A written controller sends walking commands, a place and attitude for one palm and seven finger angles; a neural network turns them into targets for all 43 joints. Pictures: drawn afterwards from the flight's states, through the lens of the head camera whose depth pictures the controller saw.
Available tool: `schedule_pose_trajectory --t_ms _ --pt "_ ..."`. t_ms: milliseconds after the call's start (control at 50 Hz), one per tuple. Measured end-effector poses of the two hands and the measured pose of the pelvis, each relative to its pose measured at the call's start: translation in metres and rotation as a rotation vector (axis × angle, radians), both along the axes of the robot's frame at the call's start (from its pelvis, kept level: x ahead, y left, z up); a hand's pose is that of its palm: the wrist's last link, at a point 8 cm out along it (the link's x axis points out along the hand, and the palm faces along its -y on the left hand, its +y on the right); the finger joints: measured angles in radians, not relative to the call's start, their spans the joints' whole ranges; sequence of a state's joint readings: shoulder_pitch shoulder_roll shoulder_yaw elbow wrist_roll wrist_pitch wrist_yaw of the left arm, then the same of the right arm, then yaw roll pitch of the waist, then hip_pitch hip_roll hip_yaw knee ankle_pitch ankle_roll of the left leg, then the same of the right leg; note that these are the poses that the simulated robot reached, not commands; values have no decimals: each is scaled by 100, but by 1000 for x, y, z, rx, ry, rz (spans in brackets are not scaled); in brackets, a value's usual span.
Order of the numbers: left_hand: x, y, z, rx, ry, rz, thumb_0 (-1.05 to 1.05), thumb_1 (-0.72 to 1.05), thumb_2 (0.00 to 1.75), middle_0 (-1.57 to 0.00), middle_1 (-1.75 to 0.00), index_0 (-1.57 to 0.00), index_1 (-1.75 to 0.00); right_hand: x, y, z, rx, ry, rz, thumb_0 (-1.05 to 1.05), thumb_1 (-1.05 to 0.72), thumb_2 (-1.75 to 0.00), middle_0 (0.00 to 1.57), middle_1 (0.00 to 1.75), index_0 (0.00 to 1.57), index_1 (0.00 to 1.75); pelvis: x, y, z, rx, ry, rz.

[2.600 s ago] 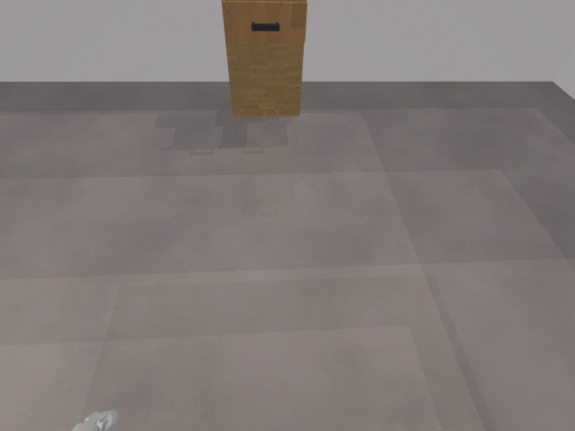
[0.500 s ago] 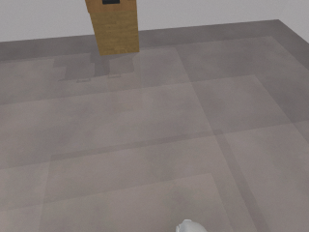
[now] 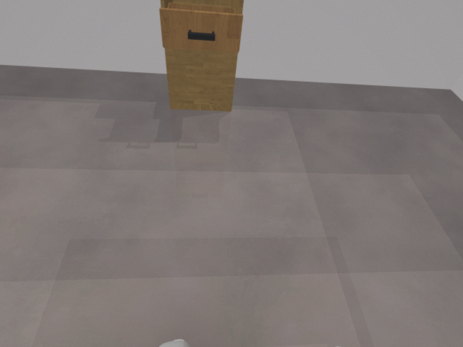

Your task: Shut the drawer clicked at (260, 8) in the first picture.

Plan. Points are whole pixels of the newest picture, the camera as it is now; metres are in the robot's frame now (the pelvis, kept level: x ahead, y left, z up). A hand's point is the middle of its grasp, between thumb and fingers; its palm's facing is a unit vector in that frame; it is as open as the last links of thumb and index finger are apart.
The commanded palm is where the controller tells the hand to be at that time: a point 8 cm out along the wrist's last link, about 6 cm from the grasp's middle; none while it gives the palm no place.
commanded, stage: walk to a spot facing it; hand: left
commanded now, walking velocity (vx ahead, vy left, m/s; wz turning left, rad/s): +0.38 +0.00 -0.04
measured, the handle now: (201, 34) +1.43 +0.26 -0.11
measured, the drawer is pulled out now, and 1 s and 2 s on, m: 0.24 0.24 0.24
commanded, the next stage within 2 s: turn to face it in 1.68 s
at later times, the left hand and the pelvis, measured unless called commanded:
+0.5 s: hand (179, 252) +0.34 +0.14 -0.15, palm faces -0.12 -0.98 -0.18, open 7.4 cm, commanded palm none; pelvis +0.22 -0.03 +0.01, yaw -4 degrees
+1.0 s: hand (184, 242) +0.38 +0.14 -0.17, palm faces +0.10 -0.99 -0.13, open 7.3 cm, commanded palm none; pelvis +0.44 -0.02 +0.01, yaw +0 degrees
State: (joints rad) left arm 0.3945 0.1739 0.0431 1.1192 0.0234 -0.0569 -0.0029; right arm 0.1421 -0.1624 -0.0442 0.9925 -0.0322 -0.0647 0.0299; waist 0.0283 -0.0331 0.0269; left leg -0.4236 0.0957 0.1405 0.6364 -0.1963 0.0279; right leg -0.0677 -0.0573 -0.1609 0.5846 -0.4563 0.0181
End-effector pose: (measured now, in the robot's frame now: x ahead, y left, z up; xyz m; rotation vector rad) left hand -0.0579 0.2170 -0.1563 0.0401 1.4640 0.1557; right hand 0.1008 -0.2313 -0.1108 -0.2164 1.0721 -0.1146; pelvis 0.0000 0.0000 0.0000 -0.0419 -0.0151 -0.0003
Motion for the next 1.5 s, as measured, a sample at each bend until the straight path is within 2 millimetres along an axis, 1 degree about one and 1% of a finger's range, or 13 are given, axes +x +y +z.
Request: schedule_pose_trajectory --t_ms 80,280,420,540,620,720,800,960,1040,1120,1280,1380,1500 --pt "36 16 5 -3 34 -21 0 91 90 -20 -30 -20 -30 14 17 1 6 19 -38 0 -91 -90 20 30 20 30 32 13 5 9 -12 -17" --pt "199 30 32 32 -146 -85 0 91 90 -20 -30 -20 -30 -18 17 7 2 280 -185 -1 -94 -90 20 30 20 30 114 17 26 38 2 -36" --pt "321 3 36 41 -223 -183 0 91 90 -20 -30 -20 -30 -28 28 -4 91 453 -280 0 -92 -90 20 30 20 30 180 -3 20 57 5 -60" --pt "427 -38 29 67 -337 -253 0 91 90 -20 -30 -20 -30 -4 17 -27 166 577 -326 0 -91 -90 20 30 20 30 244 -38 -2 57 3 -72" --pt "447 -53 35 68 -357 -204 0 91 90 -20 -30 -20 -30 60 -10 -29 154 522 -288 0 -91 -90 20 30 20 30 275 -53 4 52 -16 -58" --pt "448 -42 47 120 -297 -140 -3 95 90 -21 -30 -21 -30 177 -46 -21 100 314 -218 0 -91 -90 20 30 20 30 314 -59 19 46 -9 -47" --pt "440 -37 46 114 -206 -118 -2 94 90 -20 -30 -20 -30 265 -58 -9 74 171 -170 0 -91 -90 20 30 20 30 346 -57 24 38 -1 -37" --pt "426 -33 23 29 -25 -2 0 92 90 -20 -30 -20 -30 410 -37 5 29 57 -24 0 -91 -90 20 30 20 30 420 -35 17 7 4 -7" --pt "434 -22 7 -12 77 25 0 91 90 -20 -30 -20 -30 463 -16 0 2 4 6 0 -91 -90 20 30 20 30 459 -14 3 11 -1 -6" --pt "481 -6 13 -7 69 -7 0 91 90 -20 -30 -20 -30 467 -1 1 11 37 -41 0 -91 -90 20 30 20 30 488 -4 10 23 -13 -21" --pt "630 12 34 49 -139 -79 0 91 90 -20 -30 -20 -30 437 -5 2 11 221 -166 -1 -94 -90 20 30 20 30 548 -3 25 47 -11 -41" --pt "721 -1 43 66 -230 -148 0 91 90 -20 -30 -20 -30 419 0 -6 69 351 -235 -1 -93 -90 20 30 20 30 589 -16 24 63 -11 -64" --pt "828 -43 44 84 -309 -264 0 91 90 -20 -30 -20 -30 418 -4 -24 150 482 -321 0 -91 -90 20 30 20 30 645 -47 10 75 -10 -101"
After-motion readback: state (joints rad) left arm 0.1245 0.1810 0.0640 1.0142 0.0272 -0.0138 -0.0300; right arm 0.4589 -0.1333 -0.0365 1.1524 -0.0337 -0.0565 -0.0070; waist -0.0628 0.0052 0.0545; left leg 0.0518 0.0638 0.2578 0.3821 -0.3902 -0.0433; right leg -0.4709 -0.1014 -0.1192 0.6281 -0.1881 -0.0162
